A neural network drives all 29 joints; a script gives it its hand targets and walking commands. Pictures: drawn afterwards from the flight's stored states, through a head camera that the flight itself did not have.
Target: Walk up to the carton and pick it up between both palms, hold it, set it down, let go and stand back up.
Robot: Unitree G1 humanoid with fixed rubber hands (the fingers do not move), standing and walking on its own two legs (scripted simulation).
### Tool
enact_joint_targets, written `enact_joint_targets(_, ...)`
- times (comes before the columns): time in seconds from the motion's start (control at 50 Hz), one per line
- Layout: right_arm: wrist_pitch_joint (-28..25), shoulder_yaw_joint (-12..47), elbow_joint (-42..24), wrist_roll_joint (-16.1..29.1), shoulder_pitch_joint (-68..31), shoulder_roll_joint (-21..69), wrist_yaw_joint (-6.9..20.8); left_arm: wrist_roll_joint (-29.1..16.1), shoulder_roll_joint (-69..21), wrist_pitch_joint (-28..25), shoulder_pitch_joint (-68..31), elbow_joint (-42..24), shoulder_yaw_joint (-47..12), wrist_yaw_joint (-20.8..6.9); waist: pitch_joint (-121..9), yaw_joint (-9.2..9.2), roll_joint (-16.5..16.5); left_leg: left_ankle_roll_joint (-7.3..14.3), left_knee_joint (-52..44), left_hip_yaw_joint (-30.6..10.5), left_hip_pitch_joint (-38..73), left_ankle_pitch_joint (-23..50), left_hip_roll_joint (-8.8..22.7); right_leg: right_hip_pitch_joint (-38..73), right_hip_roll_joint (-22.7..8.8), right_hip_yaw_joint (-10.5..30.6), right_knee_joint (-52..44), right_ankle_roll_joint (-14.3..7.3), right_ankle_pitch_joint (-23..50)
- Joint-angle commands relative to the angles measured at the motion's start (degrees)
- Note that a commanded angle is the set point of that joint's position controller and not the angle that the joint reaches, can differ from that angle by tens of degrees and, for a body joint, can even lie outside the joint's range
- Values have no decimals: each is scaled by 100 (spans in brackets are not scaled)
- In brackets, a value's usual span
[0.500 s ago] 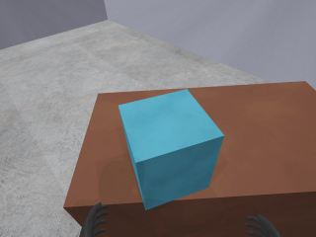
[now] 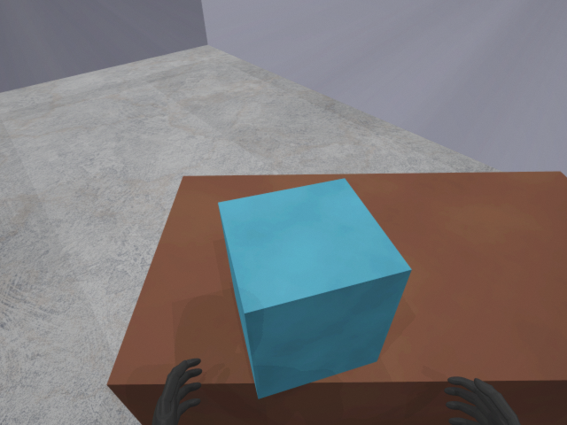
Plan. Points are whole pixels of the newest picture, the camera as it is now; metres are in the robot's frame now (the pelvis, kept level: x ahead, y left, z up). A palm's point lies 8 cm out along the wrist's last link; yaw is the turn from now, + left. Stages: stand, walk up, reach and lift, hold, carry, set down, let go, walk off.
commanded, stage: reach and lift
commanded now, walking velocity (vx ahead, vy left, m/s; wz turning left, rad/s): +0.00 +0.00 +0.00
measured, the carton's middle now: (302, 286) +0.35 +0.02 +0.02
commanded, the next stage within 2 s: none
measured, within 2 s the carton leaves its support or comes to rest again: neither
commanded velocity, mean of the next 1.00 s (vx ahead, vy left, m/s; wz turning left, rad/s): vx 0.00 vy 0.00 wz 0.00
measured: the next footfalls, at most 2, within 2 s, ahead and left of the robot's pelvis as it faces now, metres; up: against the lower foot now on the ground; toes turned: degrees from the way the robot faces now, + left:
none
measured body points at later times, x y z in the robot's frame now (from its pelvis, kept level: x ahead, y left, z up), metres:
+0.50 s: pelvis -0.02 -0.02 +0.00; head -0.05 -0.01 +0.45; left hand +0.16 +0.17 +0.00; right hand +0.19 -0.26 -0.02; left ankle -0.03 +0.16 -0.74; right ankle -0.03 -0.10 -0.74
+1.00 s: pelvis -0.04 -0.01 +0.00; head -0.04 +0.00 +0.45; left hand +0.23 +0.18 +0.07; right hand +0.27 -0.23 +0.05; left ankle -0.03 +0.16 -0.74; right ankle -0.03 -0.10 -0.74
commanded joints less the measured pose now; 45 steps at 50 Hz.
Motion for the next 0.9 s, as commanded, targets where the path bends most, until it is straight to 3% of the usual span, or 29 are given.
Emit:
enact_joint_targets(0.0,-339,-184,-524,246,-340,-1172,4,117,65,-340,-94,-846,107,55,57,27,-434,219,55,87,266,1937,-587,-518,178,113,-392,-152,2318)
enact_joint_targets(0.14,-671,-41,-436,588,-306,-1364,120,104,-119,-631,34,-1156,-15,181,-115,36,-352,194,212,64,156,2000,-600,-551,194,139,-237,-203,2412)
enact_joint_targets(0.2,-839,36,-672,676,-331,-1361,94,44,-167,-729,130,-1276,-33,172,-172,-36,-527,250,272,47,-20,1860,-618,-389,145,216,-159,-142,2634)
enact_joint_targets(0.28,-848,62,-554,725,-486,-1366,120,1,-241,-722,-46,-1337,-107,229,49,-40,-447,254,192,85,-159,1407,-617,-613,122,262,-187,-185,1990)
enact_joint_targets(0.34,-749,-35,-724,669,-702,-1387,99,-69,-214,-613,-246,-1313,-130,255,116,-29,-595,313,138,87,-321,1120,-614,-686,91,294,-237,-186,1672)
enact_joint_targets(0.4,-538,-34,-902,690,-858,-1386,76,-63,-197,-392,-392,-1511,-90,320,93,90,-494,325,39,109,-315,1024,-589,-631,70,324,-298,-224,1404)
enact_joint_targets(0.46,-318,-154,-1323,573,-1040,-1360,16,-142,-132,-197,-662,-1713,-72,359,10,74,-640,368,-34,122,-550,698,-591,-563,-24,460,-367,-152,1155)
enact_joint_targets(0.56,247,-288,-1588,462,-1489,-1326,-63,-227,-125,372,-1147,-1804,-76,430,130,91,-615,386,-209,122,-583,328,-543,-684,-50,493,-507,-202,484)
enact_joint_targets(0.6,475,-375,-1606,449,-1658,-1315,-90,-233,-143,630,-1347,-1910,-108,450,73,114,-424,378,-301,98,-407,441,-523,-739,-1,417,-550,-245,510)
enact_joint_targets(0.66,715,-406,-1829,388,-1776,-1354,-162,-280,-146,878,-1478,-2117,-85,430,-149,113,-518,398,-339,59,-172,702,-501,-665,53,348,-559,-247,892)
enact_joint_targets(0.68,829,-463,-2537,384,-2903,-1253,-247,-392,-125,1037,-2534,-2337,153,432,-271,168,-594,440,-363,127,-105,352,-516,-864,16,442,-579,-136,274)
enact_joint_targets(0.72,1167,-545,-2337,353,-2748,-1217,-252,-416,-132,1337,-2431,-2354,50,468,-138,203,-468,431,-445,95,-36,245,-449,-955,20,374,-679,-198,-129)
enact_joint_targets(0.88,1819,-552,-2290,409,-2997,-1414,-449,-321,-116,2375,-2606,-2860,303,320,-667,155,-194,393,-383,-32,796,1464,-435,-568,212,319,-672,-327,1236)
